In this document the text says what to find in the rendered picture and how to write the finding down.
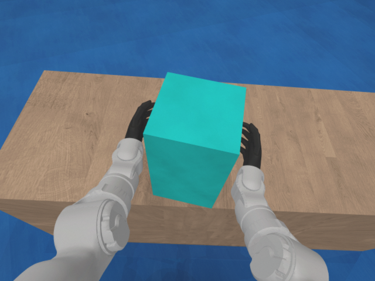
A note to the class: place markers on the pedestal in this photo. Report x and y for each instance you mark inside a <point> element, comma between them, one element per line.
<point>318,160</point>

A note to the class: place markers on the right robot forearm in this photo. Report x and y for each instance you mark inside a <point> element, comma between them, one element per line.
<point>252,211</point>

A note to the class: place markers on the left robot upper arm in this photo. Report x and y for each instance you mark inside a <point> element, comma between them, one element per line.
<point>86,236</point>

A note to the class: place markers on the right robot upper arm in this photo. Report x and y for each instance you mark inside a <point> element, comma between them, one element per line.
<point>277,257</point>

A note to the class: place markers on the robot right hand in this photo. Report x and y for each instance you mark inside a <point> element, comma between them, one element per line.
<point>252,152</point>

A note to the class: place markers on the robot left hand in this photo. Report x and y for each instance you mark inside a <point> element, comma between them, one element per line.
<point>139,121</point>

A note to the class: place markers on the carton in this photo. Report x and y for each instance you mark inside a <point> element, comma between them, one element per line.
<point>193,137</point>

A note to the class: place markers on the left robot forearm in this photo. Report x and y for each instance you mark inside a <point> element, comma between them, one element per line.
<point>121,180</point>

